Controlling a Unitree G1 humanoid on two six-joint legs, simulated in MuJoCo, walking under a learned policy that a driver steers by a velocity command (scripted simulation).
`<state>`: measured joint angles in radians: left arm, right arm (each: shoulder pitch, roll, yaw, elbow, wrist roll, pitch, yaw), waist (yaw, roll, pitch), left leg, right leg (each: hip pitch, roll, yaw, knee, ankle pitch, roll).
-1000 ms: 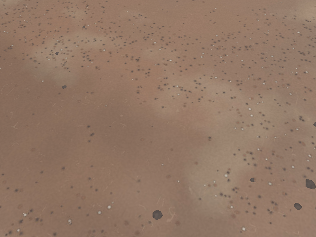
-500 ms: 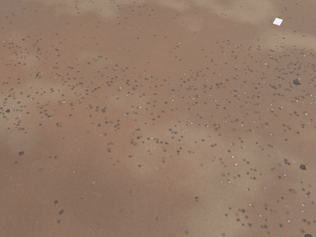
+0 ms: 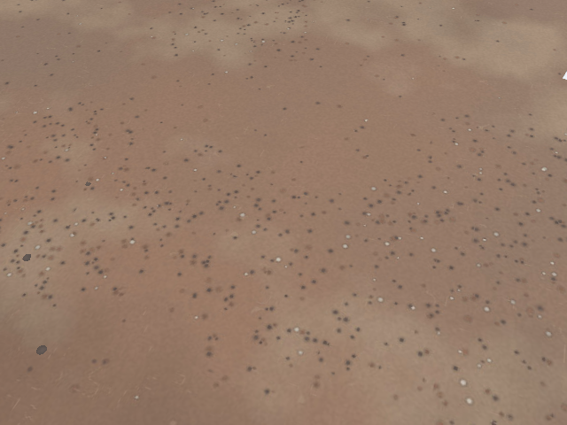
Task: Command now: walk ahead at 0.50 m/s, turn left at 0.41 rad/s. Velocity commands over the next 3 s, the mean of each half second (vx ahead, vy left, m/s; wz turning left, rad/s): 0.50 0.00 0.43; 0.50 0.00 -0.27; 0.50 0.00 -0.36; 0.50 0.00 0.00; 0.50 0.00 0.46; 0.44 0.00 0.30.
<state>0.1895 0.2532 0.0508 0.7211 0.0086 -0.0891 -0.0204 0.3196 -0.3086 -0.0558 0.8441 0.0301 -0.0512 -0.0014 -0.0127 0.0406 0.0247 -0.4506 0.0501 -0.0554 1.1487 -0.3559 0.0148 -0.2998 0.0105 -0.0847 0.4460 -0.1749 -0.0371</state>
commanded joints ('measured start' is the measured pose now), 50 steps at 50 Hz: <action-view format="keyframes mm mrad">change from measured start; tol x32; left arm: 1 13 97 32 -19 3 -27 3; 41 -203 71 5 -29 -29 12 -35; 50 186 196 65 1 -28 22 -9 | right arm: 1 12 -48 -22 -69 3 12 -2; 50 -134 -106 -13 -141 11 -93 15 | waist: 1 5 -140 -35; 20 -30 245 -305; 40 -78 -7 65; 50 132 -121 -232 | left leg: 1 -176 89 -51 7 85 -15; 14 -230 45 81 -499 302 36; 18 226 -104 164 -591 218 135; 21 842 312 -726 -845 -12 380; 28 297 174 -149 -971 442 253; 39 474 173 139 -1019 482 153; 45 600 196 210 -616 1182 88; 47 103 56 237 -14 645 -6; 48 -212 -145 55 247 -211 -41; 50 -356 -26 -58 229 -96 10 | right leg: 1 160 -278 233 -289 112 -156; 13 338 -298 -78 -286 296 -111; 18 319 -263 -152 187 807 -42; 20 -339 -19 -62 826 -387 60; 21 -424 -19 145 921 -420 46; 35 -347 -121 125 282 314 47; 42 -409 -63 54 128 165 -20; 46 97 52 9 78 86 -127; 48 712 -350 893 -79 -54 -411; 50 570 -289 681 -140 -94 -314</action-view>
